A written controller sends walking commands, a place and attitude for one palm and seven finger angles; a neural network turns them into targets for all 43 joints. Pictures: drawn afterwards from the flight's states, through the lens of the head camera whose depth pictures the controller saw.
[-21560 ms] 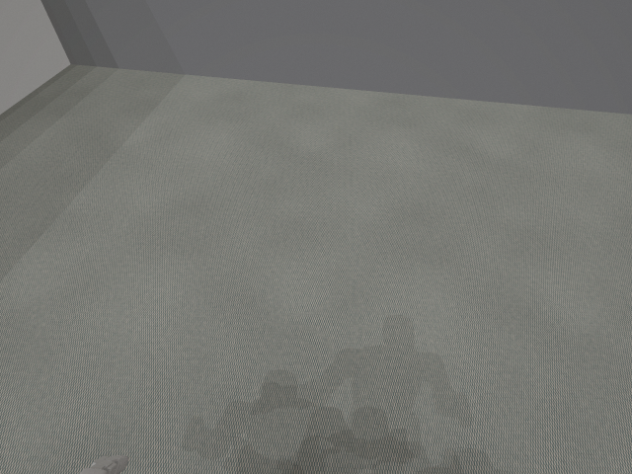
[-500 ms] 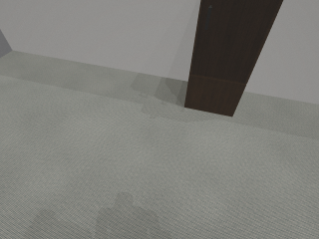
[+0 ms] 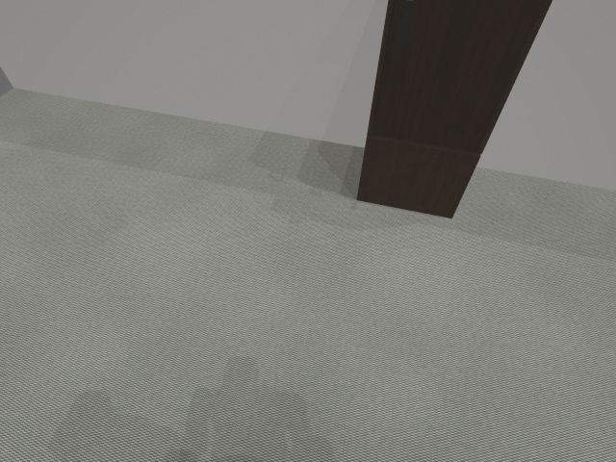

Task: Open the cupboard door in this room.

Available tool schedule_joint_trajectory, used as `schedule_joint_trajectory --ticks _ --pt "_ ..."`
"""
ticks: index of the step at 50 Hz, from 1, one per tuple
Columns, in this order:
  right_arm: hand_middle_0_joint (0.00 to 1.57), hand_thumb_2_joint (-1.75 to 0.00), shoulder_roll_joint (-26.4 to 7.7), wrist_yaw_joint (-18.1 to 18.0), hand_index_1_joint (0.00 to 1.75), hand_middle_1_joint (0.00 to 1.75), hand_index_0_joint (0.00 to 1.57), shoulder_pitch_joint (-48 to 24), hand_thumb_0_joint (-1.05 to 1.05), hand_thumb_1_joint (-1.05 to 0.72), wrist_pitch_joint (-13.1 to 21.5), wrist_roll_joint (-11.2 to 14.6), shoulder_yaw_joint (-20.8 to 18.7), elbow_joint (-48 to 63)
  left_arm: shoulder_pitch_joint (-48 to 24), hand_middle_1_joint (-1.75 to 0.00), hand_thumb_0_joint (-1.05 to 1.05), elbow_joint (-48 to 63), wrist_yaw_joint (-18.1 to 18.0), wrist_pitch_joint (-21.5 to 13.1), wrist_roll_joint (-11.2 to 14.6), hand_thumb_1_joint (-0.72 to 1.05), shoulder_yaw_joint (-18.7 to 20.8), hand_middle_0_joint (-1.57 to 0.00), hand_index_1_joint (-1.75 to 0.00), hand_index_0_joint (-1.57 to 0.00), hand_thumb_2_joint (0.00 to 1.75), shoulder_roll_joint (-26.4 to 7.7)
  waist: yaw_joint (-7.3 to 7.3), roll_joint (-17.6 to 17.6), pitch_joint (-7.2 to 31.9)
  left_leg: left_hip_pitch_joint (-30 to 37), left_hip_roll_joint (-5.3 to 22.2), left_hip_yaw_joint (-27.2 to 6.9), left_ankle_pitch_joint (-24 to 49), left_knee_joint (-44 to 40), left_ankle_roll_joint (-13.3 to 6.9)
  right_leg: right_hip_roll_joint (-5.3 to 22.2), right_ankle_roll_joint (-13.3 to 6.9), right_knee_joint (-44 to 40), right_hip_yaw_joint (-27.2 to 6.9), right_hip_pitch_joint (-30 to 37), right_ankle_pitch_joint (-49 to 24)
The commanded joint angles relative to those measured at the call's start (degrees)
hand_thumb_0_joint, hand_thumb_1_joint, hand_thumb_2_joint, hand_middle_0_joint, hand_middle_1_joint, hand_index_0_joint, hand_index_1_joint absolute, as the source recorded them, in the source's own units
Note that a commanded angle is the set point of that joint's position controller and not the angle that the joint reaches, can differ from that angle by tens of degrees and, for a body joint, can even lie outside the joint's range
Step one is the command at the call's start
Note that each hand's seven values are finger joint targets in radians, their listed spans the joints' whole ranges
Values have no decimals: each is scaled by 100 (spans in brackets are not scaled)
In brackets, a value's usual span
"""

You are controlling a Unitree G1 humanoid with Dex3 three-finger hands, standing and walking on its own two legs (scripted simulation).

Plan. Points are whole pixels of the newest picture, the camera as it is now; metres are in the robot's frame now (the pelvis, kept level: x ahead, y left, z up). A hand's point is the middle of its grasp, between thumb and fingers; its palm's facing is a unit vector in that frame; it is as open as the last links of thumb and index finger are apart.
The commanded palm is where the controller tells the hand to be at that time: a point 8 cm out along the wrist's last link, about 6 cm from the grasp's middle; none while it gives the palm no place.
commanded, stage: look at it before walking up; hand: left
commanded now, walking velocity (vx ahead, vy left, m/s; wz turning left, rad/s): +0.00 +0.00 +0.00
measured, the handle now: (406, 20) +1.26 -0.23 +0.04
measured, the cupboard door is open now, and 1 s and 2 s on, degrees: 0 0 0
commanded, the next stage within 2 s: walk to a spot facing it in 0.48 s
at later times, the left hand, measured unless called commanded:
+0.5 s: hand out of the picture -0.03 +0.19 -0.17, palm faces +0.01 -0.97 -0.23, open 7.4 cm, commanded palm none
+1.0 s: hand out of the picture +0.02 +0.14 -0.18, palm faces -0.09 -0.97 -0.24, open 7.4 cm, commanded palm none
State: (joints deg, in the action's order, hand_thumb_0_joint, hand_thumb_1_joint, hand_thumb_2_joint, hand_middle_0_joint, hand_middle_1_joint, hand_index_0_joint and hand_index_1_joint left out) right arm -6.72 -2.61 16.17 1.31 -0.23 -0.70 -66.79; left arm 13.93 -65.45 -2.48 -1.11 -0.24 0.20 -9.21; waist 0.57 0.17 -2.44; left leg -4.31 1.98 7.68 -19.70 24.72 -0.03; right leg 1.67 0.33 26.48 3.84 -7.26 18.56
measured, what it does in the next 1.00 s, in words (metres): stands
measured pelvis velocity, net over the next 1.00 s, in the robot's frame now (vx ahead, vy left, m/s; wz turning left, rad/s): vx -0.01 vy -0.05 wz -0.18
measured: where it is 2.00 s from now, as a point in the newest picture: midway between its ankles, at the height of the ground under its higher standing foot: (350, 418)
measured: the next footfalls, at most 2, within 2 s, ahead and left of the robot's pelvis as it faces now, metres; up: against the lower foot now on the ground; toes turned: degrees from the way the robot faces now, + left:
left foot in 1.36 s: +0.30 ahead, +0.04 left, +0.00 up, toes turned -11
right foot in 1.90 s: +0.42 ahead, -0.29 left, +0.00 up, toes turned -46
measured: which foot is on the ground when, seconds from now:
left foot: down 0.00-0.92, up 0.94-1.00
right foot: down 0.00-1.00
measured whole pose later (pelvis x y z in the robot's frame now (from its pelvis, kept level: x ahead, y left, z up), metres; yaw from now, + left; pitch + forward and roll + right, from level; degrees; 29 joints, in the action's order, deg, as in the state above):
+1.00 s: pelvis -0.01 -0.05 -0.02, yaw -10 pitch -1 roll +0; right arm -13.5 0.6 13.0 -1.9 -1.1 -3.2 -60.6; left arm 18.2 -58.9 0.9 -1.6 -1.2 2.6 -9.7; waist -2.6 4.0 -4.1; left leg -17.3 7.9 7.0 -29.6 56.0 1.4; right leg 1.1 -2.3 37.8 7.0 -17.7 19.1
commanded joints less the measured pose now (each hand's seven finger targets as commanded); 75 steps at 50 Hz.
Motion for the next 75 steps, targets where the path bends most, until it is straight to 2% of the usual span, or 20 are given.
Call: schedule_joint_trajectory --ticks 1,29,32,34,37,39,43,45,46,47,48,51,54,63,66,67,68,69,72,75 --pt "20 -90 -778 -40 30 30 20 459 0 -90 69 -19 -126 79 452 -30 0 149 -22 -43 -10 90 89 -20 -30 -20 90 -591 -50 -83 173 184 654 -481 3263 -239 -93 575 -192 -216 -378 110 -3136" --pt "20 -90 -1873 138 30 30 20 -651 0 -90 76 -26 -212 546 -371 -30 0 387 149 -92 -55 90 186 -20 -30 -20 90 -1579 -53 -70 5 -125 690 -760 799 -1005 -143 639 -192 -1149 -678 -205 -1042" --pt "20 -90 -1406 143 30 30 20 -352 0 -90 -16 -81 -140 486 -152 -30 0 314 164 64 -46 90 118 -20 -30 -20 90 -1082 -14 66 -1 10 735 -596 -40 -866 -62 483 -166 -943 -767 -598 -263" --pt "20 -90 -1530 150 30 30 20 -285 0 -90 -106 -114 -225 593 -80 -30 0 456 238 179 -87 90 161 -20 -30 -20 90 -1039 -10 352 -326 -158 1000 -803 -1383 -1111 -189 209 -143 -497 -633 -1256 711" --pt "20 -90 -2001 152 30 30 20 -296 0 -90 -114 -123 -444 874 -25 -30 0 783 357 274 -129 90 270 -20 -30 -20 90 -874 14 1069 -436 -300 2173 -1643 -2223 -1775 -866 10 -81 2106 -12 -2073 731" --pt "20 -90 -1933 145 30 30 20 -327 0 -90 -32 -144 -473 944 -241 -30 0 1029 423 230 -153 90 358 -20 -30 -20 90 -819 -3 640 -481 -227 2311 -1344 -1529 -1652 -959 420 -70 2339 -221 -2390 860" --pt "20 -90 -1825 181 30 30 20 -486 0 -90 -1 -177 -483 1017 175 -30 0 1038 469 143 -151 90 369 -20 -30 -20 90 -610 -175 411 -309 -621 1954 -308 -788 -860 -613 295 -23 1334 302 -1273 583" --pt "20 -90 -1648 212 30 30 20 -671 0 -90 -15 -153 -445 1082 1205 -30 0 704 427 73 -164 90 428 -20 -30 -20 90 -753 -636 -302 -55 -1413 1428 304 -937 764 -239 20 -92 273 476 180 -23" --pt "20 -90 -1257 247 30 30 20 -850 0 -90 -10 -72 -372 1307 1852 -30 0 532 351 -20 -190 90 514 -20 -30 -20 90 -1292 -934 -1846 -102 -2606 719 809 -1349 2630 83 982 -458 -822 -1329 778 767" --pt "20 -90 -1066 309 30 30 20 -1436 0 -90 -12 -80 -276 1710 2205 -30 0 443 252 -62 -83 90 541 -20 -30 -20 90 -1586 -1070 -2284 -336 -3751 206 343 -1969 3985 189 2018 -1064 -1708 -3538 782 593" --pt "20 -90 -1135 307 30 30 20 -1520 0 -90 -9 -69 -296 1748 1961 -30 0 558 164 -106 -46 90 546 -20 -30 -20 90 -1546 -899 -1481 -287 -3870 409 -420 -1352 4415 106 2144 -1335 -1847 -3903 546 1020" --pt "20 -90 -1144 345 30 30 20 -1329 0 -90 31 -145 -359 1545 997 -30 0 795 157 -174 -109 90 464 -20 -30 -20 90 -1096 -393 -451 -360 -3586 696 -691 -169 4293 193 1697 -1197 -1629 -2828 -77 1064" --pt "20 -90 -908 372 30 30 20 -994 0 -90 13 -137 -341 1395 965 -30 0 733 179 -282 -119 90 462 -20 -30 -20 90 -1021 -231 -485 -3 -3222 586 -480 313 3673 305 1274 -1036 -1434 -1864 133 -574" --pt "20 -90 -734 416 30 30 20 -1519 0 -90 146 -70 -288 1721 932 -30 0 527 155 -277 -140 90 477 -20 -30 -20 90 -1038 -330 -864 -111 -2436 348 -261 539 1492 255 1140 -894 -1090 -1327 297 -1906" --pt "20 -90 -999 314 30 30 20 -436 0 -90 252 -108 -368 1366 614 -30 0 593 173 -245 -83 90 500 -20 -30 -20 90 -1029 195 -422 244 -473 117 -74 1102 416 184 703 -616 85 -993 -353 -2399" --pt "20 -90 -1452 244 30 30 20 444 0 -90 295 -136 -485 1122 624 -30 0 641 206 -239 -70 90 489 -20 -30 -20 90 -867 513 395 810 889 715 -791 957 196 42 367 -426 1345 -815 -1071 -1753" --pt "20 -90 -2145 204 30 30 20 1225 0 -90 324 -224 -641 953 858 -30 0 764 276 -224 -8 90 438 -20 -30 -20 90 -540 679 2018 1373 1959 2403 -2821 902 -303 -476 -328 -149 3240 -110 -2412 1069" --pt "20 -90 -2113 198 30 30 20 1235 0 -90 227 -183 -592 908 644 -30 0 894 251 -232 -60 90 411 -20 -30 -20 90 -591 659 2029 1347 1614 2857 -3474 59 -939 -751 -282 -184 4332 -513 -2847 1622" --pt "20 -90 -1225 199 30 30 20 248 0 -90 287 -157 -372 1134 -132 -30 0 982 404 -172 -143 90 433 -20 -30 -20 90 -612 238 678 -52 -225 2354 -2227 -50 -1253 -672 471 -152 4867 -517 -3089 341" --pt "20 -90 -984 160 30 30 20 275 0 -90 396 -139 -326 1038 25 -30 0 998 452 32 -178 90 436 -20 -30 -20 90 -383 -20 528 92 -393 1950 -814 1316 -1193 -453 534 -2 4696 -395 -2840 -273"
